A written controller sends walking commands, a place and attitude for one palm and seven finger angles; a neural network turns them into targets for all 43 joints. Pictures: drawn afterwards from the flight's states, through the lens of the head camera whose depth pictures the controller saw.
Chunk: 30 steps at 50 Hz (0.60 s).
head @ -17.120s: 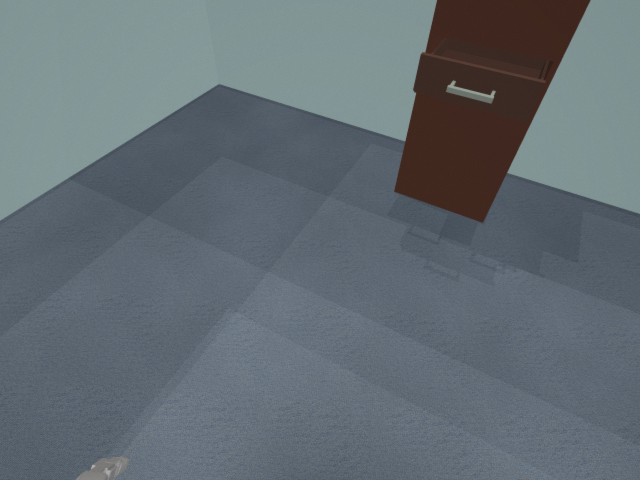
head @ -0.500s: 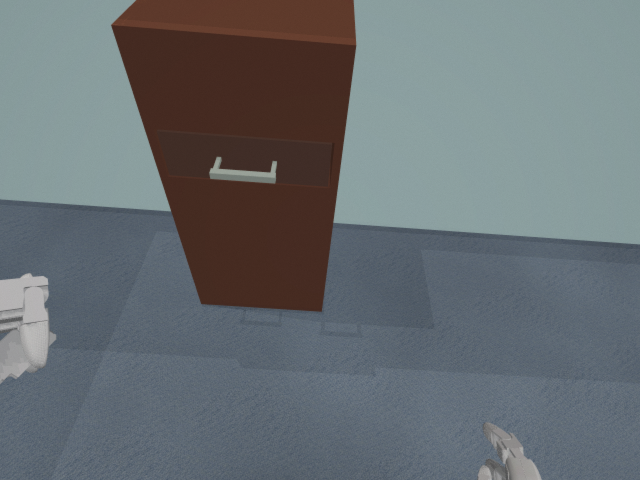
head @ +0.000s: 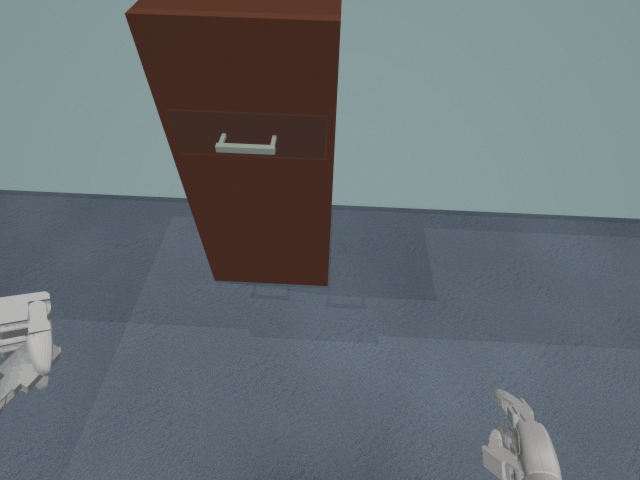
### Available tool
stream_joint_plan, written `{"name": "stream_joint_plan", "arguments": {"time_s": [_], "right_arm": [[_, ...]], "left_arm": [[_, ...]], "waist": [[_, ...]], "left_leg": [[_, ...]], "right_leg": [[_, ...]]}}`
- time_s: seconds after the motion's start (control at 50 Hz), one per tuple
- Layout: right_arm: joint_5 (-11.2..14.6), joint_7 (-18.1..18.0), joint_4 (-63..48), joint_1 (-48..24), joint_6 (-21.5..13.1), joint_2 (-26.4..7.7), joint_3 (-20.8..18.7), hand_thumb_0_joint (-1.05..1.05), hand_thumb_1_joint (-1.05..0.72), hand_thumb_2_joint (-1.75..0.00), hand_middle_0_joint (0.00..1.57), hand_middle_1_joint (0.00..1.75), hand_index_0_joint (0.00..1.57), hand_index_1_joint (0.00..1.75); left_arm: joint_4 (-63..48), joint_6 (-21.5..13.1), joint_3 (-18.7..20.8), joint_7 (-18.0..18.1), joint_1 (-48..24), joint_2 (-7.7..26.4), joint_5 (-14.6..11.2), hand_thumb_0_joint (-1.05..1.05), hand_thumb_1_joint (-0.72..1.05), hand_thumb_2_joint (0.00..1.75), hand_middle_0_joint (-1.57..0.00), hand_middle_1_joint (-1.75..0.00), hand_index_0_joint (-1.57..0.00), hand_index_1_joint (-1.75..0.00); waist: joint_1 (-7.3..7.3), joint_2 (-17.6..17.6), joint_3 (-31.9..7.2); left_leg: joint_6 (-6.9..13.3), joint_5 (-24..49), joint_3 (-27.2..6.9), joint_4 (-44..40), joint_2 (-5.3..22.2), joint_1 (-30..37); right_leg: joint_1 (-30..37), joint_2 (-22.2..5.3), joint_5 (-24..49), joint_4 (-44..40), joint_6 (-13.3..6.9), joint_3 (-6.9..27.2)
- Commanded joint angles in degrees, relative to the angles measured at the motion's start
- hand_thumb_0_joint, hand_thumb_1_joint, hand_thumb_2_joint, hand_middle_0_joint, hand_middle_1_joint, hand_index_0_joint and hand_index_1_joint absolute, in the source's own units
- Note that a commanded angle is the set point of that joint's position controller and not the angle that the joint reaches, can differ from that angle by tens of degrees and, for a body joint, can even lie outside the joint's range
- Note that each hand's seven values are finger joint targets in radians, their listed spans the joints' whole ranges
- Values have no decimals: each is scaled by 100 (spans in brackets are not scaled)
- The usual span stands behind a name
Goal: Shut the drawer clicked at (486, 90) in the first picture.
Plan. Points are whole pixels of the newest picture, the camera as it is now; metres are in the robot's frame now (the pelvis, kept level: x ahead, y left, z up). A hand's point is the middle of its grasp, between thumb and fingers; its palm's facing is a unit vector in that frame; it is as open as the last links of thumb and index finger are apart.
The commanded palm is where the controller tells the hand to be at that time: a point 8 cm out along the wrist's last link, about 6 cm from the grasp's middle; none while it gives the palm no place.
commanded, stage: stop stepping back and stand still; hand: left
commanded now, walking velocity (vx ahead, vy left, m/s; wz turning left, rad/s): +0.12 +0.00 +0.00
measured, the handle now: (247, 143) +0.87 +0.24 -0.10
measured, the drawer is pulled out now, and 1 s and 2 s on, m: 0.00 0.00 0.00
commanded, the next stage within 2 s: let the arm hang, fingers relaxed in 1.18 s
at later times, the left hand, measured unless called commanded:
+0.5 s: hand (2, 473) +0.11 +0.24 +0.15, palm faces +0.38 -0.81 -0.45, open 3.3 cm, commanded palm +0.04 +0.28 +0.18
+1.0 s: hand out of the picture +0.10 +0.26 +0.17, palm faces +0.41 -0.80 -0.44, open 3.3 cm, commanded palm +0.05 +0.30 +0.18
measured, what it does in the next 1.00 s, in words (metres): steps on the spot: left foot, then left foot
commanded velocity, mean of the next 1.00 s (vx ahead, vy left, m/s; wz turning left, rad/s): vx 0.12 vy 0.00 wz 0.00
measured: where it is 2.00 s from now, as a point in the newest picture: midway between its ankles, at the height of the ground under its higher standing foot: outside the picture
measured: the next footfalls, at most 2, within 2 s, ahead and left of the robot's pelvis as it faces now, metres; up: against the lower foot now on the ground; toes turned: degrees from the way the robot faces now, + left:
left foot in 0.34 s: -0.01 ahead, +0.13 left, +0.00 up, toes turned -1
left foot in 0.76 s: -0.02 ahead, +0.13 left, +0.00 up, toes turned +5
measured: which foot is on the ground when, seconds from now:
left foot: down 0.00-0.18, up 0.20-0.32, down 0.34-0.52, up 0.54-0.74, down 0.76-1.00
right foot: down 0.00-1.00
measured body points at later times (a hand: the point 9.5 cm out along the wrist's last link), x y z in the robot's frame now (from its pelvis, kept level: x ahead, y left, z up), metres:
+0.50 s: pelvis -0.09 +0.00 -0.01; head -0.11 +0.01 +0.44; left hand +0.08 +0.28 +0.18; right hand +0.03 -0.23 -0.10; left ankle -0.05 +0.13 -0.73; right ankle -0.06 -0.08 -0.73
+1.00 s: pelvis -0.08 +0.01 +0.00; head -0.07 +0.02 +0.45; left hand +0.08 +0.30 +0.19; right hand +0.11 -0.20 -0.07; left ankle -0.06 +0.13 -0.73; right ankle -0.05 -0.08 -0.73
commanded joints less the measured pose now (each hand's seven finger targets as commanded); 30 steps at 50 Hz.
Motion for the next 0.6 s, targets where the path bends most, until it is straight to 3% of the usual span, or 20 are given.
{"name": "stream_joint_plan", "arguments": {"time_s": [0.0,0.06,0.1,0.14,0.18,0.22,0.26,0.28,0.3,0.32,0.34,0.36,0.4,0.44,0.46,0.48,0.5,0.52,0.54,0.58], "right_arm": [[-28,22,-1019,-159,-416,-536,-241,0,-90,-90,20,30,20,30],[-134,7,-1085,-305,-527,-544,-186,0,-90,-90,20,30,20,30],[-127,13,-1067,-337,-563,-436,-150,0,-90,-90,20,30,20,30],[-157,7,-951,-240,-518,-407,-217,0,-90,-90,20,30,20,30],[-163,-11,-757,-103,-431,-406,-271,0,-90,-90,20,30,20,30],[-189,-8,-664,-33,-430,-401,-217,0,-90,-90,20,30,20,30],[-206,-46,-637,-83,-498,-346,-122,0,-90,-90,20,30,20,30],[-212,-80,-576,-36,-541,-420,-102,0,-90,-90,20,30,20,30],[-230,-102,-588,26,-599,-503,-106,0,-90,-90,20,30,20,30],[-183,-82,-654,76,-652,-511,-94,0,-90,-90,20,30,20,30],[-198,-45,-688,45,-694,-400,-114,0,-90,-90,20,30,20,30],[-206,-26,-626,20,-708,-334,-135,0,-90,-90,20,30,20,30],[-220,44,-658,-135,-752,-336,-116,0,-90,-90,20,30,20,30],[-202,86,-720,-238,-755,-393,-123,0,-90,-90,20,30,20,30],[-204,89,-769,-264,-750,-395,-133,0,-90,-90,20,30,20,30],[-247,101,-789,-274,-704,-344,-169,0,-90,-90,20,30,20,30],[-223,126,-738,-231,-658,-290,-215,0,-90,-90,20,30,20,30],[-256,114,-624,-203,-666,-370,-244,0,-90,-90,20,30,20,30],[-220,131,-521,-55,-715,-336,-244,0,-90,-90,20,30,20,30],[-231,115,-469,85,-685,-241,-196,0,-90,-90,20,30,20,30]], "left_arm": [[-1818,-272,341,162,221,1059,89,0,90,90,-140,-160,-140,-160],[-2520,-324,771,176,60,1408,72,0,90,90,-140,-160,-140,-160],[-2065,-317,825,193,415,1195,41,0,90,90,-140,-160,-140,-160],[-1634,-336,831,225,404,1104,46,0,90,90,-140,-160,-140,-160],[-1319,-272,593,265,139,904,39,0,90,90,-140,-160,-140,-160],[-1079,-233,426,274,-313,797,88,0,90,90,-140,-160,-140,-160],[-881,-211,229,268,-665,656,123,0,90,90,-140,-160,-140,-160],[-730,-213,239,272,-687,686,159,0,90,90,-140,-160,-140,-160],[-780,-267,174,268,-692,575,167,0,90,90,-140,-160,-140,-160],[-1015,-315,153,286,-810,566,237,0,90,90,-140,-160,-140,-160],[-1161,-331,259,276,-843,713,294,0,90,90,-140,-160,-140,-160],[-1075,-368,458,250,-593,916,235,0,90,90,-140,-160,-140,-160],[-1420,-344,511,225,-266,955,251,0,90,90,-140,-160,-140,-160],[-1717,-345,488,219,-10,908,259,0,90,90,-140,-160,-140,-160],[-1837,-366,612,233,99,1079,277,0,90,90,-140,-160,-140,-160],[-1843,-386,606,218,172,1091,284,0,90,90,-140,-160,-140,-160],[-1826,-343,737,218,132,1198,217,0,90,90,-140,-160,-140,-160],[-1934,-396,753,224,-237,1179,148,0,90,90,-140,-160,-140,-160],[-1787,-434,790,222,-326,1166,169,0,90,90,-140,-160,-140,-160],[-1296,-418,732,214,-3,976,160,0,90,90,-140,-160,-140,-160]], "waist": [[-17,532,-1151],[6,780,-935],[-45,386,-410],[-128,-171,-21],[-185,-623,229],[-265,-764,372],[-302,-357,504],[-286,93,673],[-273,1032,725],[-267,1743,730],[-211,1360,634],[-176,918,367],[-112,742,218],[-21,892,238],[-5,670,227],[-2,-109,364],[-21,-1223,260],[-90,-899,330],[-147,-533,-4],[-224,-169,98]], "left_leg": [[400,2861,-777,-365,1056,1503],[310,965,-1001,-912,996,310],[198,-1038,-808,-950,690,-332],[-91,-1131,-312,316,163,65],[-157,-1056,-139,1996,115,280],[-36,-1053,-148,1873,323,184],[64,-1056,-77,461,411,456],[148,-1413,-309,-303,477,408],[396,-2343,-1363,-1177,945,249],[740,-3153,-2646,-1868,1700,43],[962,-2827,-2818,-1995,1884,-87],[961,-2652,-2682,-1895,1850,-92],[853,-2257,-2118,-1721,1606,-497],[515,-2285,-1158,-1312,1213,-1268],[313,-2201,-744,-777,892,-1549],[97,-1879,-278,540,369,-1914],[-65,-1452,78,2135,55,-1912],[-116,-1175,25,2988,211,-1730],[-111,-1084,-89,3302,260,-1499],[-138,-851,-46,2720,449,-1004]], "right_leg": [[-136,-470,1115,8,535,424],[577,-375,313,69,320,382],[552,-544,-312,-632,200,707],[-672,-1148,-2111,-1693,-231,1590],[-1703,-1964,-3099,-2118,-722,2372],[-1748,-1973,-2756,-1790,-699,1954],[-1626,-1486,-2353,-1078,-375,1093],[-1598,-1130,-2148,-486,-224,789],[-1582,-613,-1711,449,6,457],[-1586,-230,-990,1609,231,-35],[-1488,-221,-814,2324,276,-38],[-1287,-329,-859,2440,289,30],[-487,-396,-848,1720,246,41],[771,-303,-571,536,175,-255],[1119,-399,-646,-11,65,5],[977,-1012,-1427,-853,-327,1223],[467,-2169,-2303,-1874,-830,2990],[172,-2491,-1535,-1996,-992,2930],[83,-2376,-1374,-1876,-944,2743],[-498,-2080,-1634,-1795,-780,2012]]}}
